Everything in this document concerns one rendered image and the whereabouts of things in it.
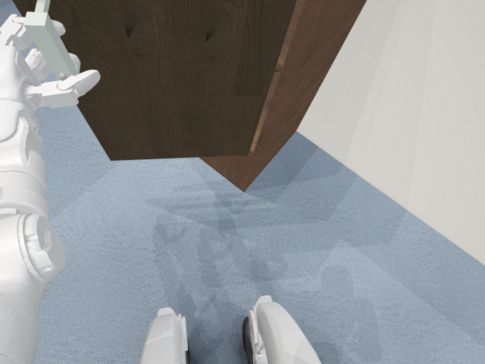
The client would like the robot left forearm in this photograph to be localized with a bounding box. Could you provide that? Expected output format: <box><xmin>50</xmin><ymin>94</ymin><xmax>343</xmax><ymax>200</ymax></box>
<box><xmin>0</xmin><ymin>100</ymin><xmax>49</xmax><ymax>221</ymax></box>

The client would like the cupboard door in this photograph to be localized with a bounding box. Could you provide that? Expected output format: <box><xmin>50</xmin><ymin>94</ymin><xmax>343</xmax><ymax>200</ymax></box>
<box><xmin>12</xmin><ymin>0</ymin><xmax>297</xmax><ymax>161</ymax></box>

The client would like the left robot upper arm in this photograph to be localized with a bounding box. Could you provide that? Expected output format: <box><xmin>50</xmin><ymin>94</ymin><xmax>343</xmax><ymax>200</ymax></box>
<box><xmin>0</xmin><ymin>213</ymin><xmax>65</xmax><ymax>364</ymax></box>

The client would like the left robot hand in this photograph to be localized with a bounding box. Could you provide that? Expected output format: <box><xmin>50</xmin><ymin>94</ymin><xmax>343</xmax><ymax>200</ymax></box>
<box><xmin>0</xmin><ymin>14</ymin><xmax>101</xmax><ymax>116</ymax></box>

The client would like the handle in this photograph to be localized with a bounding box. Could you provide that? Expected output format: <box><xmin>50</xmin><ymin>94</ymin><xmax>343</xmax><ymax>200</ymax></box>
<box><xmin>23</xmin><ymin>0</ymin><xmax>80</xmax><ymax>90</ymax></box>

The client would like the robot right shin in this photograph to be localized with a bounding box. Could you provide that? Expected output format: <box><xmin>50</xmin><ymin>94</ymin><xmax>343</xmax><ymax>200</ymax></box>
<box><xmin>250</xmin><ymin>296</ymin><xmax>272</xmax><ymax>364</ymax></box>

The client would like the robot right thigh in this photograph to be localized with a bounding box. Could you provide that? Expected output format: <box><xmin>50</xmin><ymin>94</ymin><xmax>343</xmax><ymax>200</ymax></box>
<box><xmin>249</xmin><ymin>302</ymin><xmax>321</xmax><ymax>364</ymax></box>

